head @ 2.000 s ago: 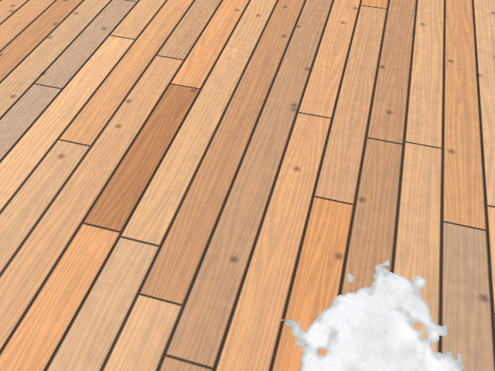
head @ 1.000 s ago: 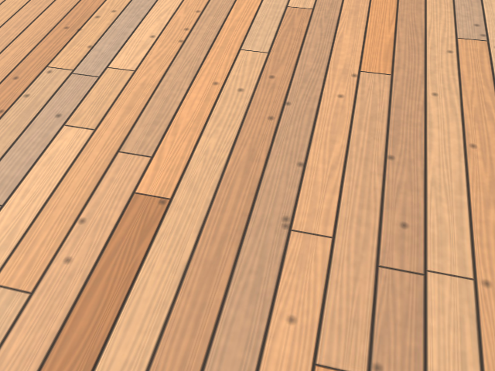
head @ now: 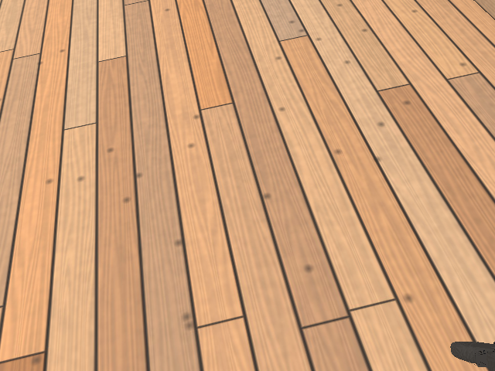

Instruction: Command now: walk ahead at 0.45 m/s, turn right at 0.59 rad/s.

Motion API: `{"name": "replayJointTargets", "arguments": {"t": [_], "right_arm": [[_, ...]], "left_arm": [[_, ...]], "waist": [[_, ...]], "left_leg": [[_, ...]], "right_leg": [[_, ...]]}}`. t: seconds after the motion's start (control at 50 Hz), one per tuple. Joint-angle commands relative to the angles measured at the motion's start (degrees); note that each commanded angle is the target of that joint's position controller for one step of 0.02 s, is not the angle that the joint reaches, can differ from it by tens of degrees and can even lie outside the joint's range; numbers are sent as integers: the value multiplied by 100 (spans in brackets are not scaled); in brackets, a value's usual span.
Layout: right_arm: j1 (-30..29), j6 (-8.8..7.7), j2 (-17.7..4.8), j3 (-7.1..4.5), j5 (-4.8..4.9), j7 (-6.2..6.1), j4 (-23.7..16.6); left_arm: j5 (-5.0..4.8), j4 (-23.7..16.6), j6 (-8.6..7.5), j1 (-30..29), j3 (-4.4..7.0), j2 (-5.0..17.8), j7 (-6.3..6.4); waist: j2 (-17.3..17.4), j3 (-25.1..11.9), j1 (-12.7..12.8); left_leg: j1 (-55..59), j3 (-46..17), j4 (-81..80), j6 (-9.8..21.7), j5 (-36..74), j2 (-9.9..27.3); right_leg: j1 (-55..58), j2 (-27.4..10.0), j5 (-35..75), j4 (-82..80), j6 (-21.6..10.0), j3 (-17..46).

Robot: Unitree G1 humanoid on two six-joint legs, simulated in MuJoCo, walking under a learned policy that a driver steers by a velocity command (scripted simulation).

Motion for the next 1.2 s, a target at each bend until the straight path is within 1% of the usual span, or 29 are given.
{"name": "replayJointTargets", "arguments": {"t": [0.02, 0.08, 0.12, 0.14, 0.16, 0.18, 0.2, 0.24, 0.3, 0.34, 0.4, 0.48, 0.54, 0.58, 0.6, 0.62, 0.64, 0.66, 0.72, 0.82, 0.9, 0.96, 1.04, 1.06, 1.08, 1.1, 1.12, 1.16, 1.2], "right_arm": [[-1208, -209, -257, 46, 28, 86, -733], [-631, -287, -514, -26, 48, 106, -660], [805, -323, -929, -214, -34, 29, -322], [1939, -287, -1327, -293, -132, -38, -219], [2202, -203, -1553, -336, -168, 9, -44], [1902, -186, -866, -161, -78, 16, -150], [1580, -151, -514, -76, -45, -20, -228], [1159, -99, -317, -15, -133, -34, -207], [1111, -153, -325, -17, -148, -63, -87], [1329, -203, -467, -43, -118, -42, 61], [1348, -142, -641, -52, -20, -37, 113], [1854, -31, -931, -83, 102, -41, 208], [2017, 63, -1065, -96, 136, -70, 296], [2036, 79, -831, 9, 84, -89, 288], [2095, 60, -370, 186, -131, -80, 99], [2755, -33, 117, 310, 10, -75, 27], [2424, -56, -570, 139, 185, -66, 87], [2030, -54, -693, 89, 237, -62, -59], [1925, 132, -496, 40, 103, -102, -10], [1536, 377, -169, 67, 33, -92, -284], [900, 350, -11, 150, -77, 91, -566], [687, 403, -200, 85, -69, 212, -798], [1808, 426, -807, -238, -85, 189, -645], [2155, 435, -1352, -411, -86, 46, -633], [1890, 460, -1789, -420, -165, -53, -789], [1845, 402, -1672, -332, -200, 35, -1070], [1688, 377, -1377, -294, -167, 85, -1132], [1076, 397, -869, -164, 43, 6, -1167], [858, 460, -779, -124, -82, -81, -1270]], "left_arm": [[-39, -209, 2, 259, 279, 1111, 34], [-50, -311, 81, 21, 311, 1178, 45], [5, -521, 82, -346, 247, 1014, 19], [148, -712, 62, -406, 133, 705, 4], [-62, -893, -33, 448, 11, 189, -14], [-195, -685, -55, 318, 132, 864, 5], [-178, -778, -47, -292, 203, 1144, -8], [-55, -847, -26, -744, 225, 1007, -16], [-109, -1020, 86, -814, 180, 639, -106], [-25, -1173, 85, -1086, 109, 485, -104], [70, -1347, -19, -1584, -1, 418, -208], [12, -1573, -146, -2470, -62, 491, -364], [-14, -1611, -184, -2344, 56, 830, -391], [56, -1236, -179, -997, 306, 1279, -306], [158, -1130, -134, 3, 442, 1790, -199], [253, -1132, -107, 9, 423, 2037, -216], [200, -1155, -126, -135, 292, 1479, -248], [128, -1139, -156, -476, 198, 1213, -240], [175, -1090, -265, -1323, 83, 754, -284], [218, -885, -386, -1556, 172, 869, -157], [171, -817, -266, -1531, 253, 1126, -4], [24, -733, -150, -1421, 314, 1289, 37], [-161, -787, 10, -1603, 353, 1336, 55], [24, -795, -2, -1239, 288, 1172, 30], [380, -952, -24, -775, 99, 569, -19], [240, -884, -58, -529, 75, 805, -83], [-25, -1015, -49, -1067, 149, 1133, -96], [96, -1029, 51, -1622, 170, 1161, 63], [174, -1064, 180, -1593, 210, 1205, 119]], "waist": [[-1077, 499, 140], [-1372, 319, -184], [-1224, -558, -894], [-416, -1649, -1281], [2008, -2335, -727], [1303, -1608, -812], [701, -808, -888], [130, -126, -670], [366, 70, -485], [132, 185, -498], [68, 291, -499], [49, 393, -779], [236, 215, -503], [178, -631, 222], [-660, -1602, 540], [-2057, -2380, 113], [-1398, -1897, 268], [-1293, -1064, 181], [-974, -257, -361], [-628, 255, -598], [-620, 280, -404], [-708, 127, -387], [-532, -513, -1045], [311, -820, -1117], [1515, -1288, -442], [864, -2525, -609], [373, -2104, -756], [-150, -888, -567], [88, -639, -347]], "left_leg": [[-328, 141, -428, -3, -144, -130], [727, 232, -621, 154, -430, -242], [2828, 91, -753, 537, -321, -17], [4653, -1062, -480, 888, -805, 1145], [6087, -3876, -1313, 1679, -1993, 2376], [5576, -3826, -1613, 1513, -2661, 2236], [4740, -2702, -1623, 1277, -2326, 1999], [3387, -1473, -1839, 1143, -1052, 1554], [2808, -617, -2227, 1224, -451, 1418], [2686, -468, -2402, 1423, 22, 1461], [2642, -16, -2487, 1437, 410, 1229], [2722, 45, -2311, 1288, 487, 1174], [3076, -133, -1765, 1077, 860, 1371], [2472, 236, -75, 733, 1534, 899], [1304, 534, 1883, 429, -362, 488], [-221, 153, 3550, 244, -3470, -241], [-757, -321, 4182, 271, -3354, 28], [-1117, -193, 4252, 325, -2880, 265], [-354, -195, 3667, 303, -1869, 734], [-474, -178, 2768, 115, -1049, 702], [188, 397, 1121, 98, 171, 432], [327, 509, 661, 247, -58, 314], [1872, 910, -207, 757, -247, -357], [3030, -4, -381, 1046, 2195, 171], [4399, -2162, 28, 2035, 4684, 1452], [4786, -3383, -431, 2738, 3945, 2029], [4453, -3108, -923, 2638, 2149, 1829], [3021, -2298, -1242, 1954, 297, 1265], [2037, -1937, -1420, 1751, 181, 966]], "right_leg": [[40, -1207, 1068, -192, -776, 1114], [-121, -1244, 1867, 204, -639, 1307], [-664, -698, 2921, 1661, -327, 960], [-1699, -251, 1633, 3431, -112, 533], [-3645, 417, -1786, 5195, 173, 183], [-4231, -68, -1577, 5929, 169, 351], [-4377, -302, -1038, 5930, 140, 138], [-3912, -686, -350, 5495, 126, -42], [-3681, -933, -125, 5114, 116, -192], [-3800, -877, 36, 4558, 157, -173], [-3649, -842, 893, 3294, 194, -524], [-3054, -495, 1478, 2031, 246, -884], [-2387, -295, 1257, 1452, 107, -868], [-195, -217, 1392, 1325, -173, -923], [1467, -1545, 1483, 1520, -562, 427], [2402, -2709, 332, 609, -1334, 2994], [1988, -2498, -201, 308, -1217, 2961], [1368, -2312, 7, 248, -1023, 1999], [-315, -1752, 987, -328, -771, 450], [-728, -1697, 2586, -734, -790, -845], [-837, -1419, 3356, -475, -584, -1852], [-323, -1642, 3630, -46, -486, -1893], [-179, -1363, 4410, 2177, -46, -2082], [-1140, -965, 2592, 3712, 408, -2166], [-3024, 28, -2469, 5769, 834, -1743], [-3261, 120, -2772, 6558, 828, -380], [-3742, 41, -2118, 6604, 725, -259], [-3843, -367, -1175, 5739, 635, -274], [-3183, -372, -821, 5166, 603, -272]]}}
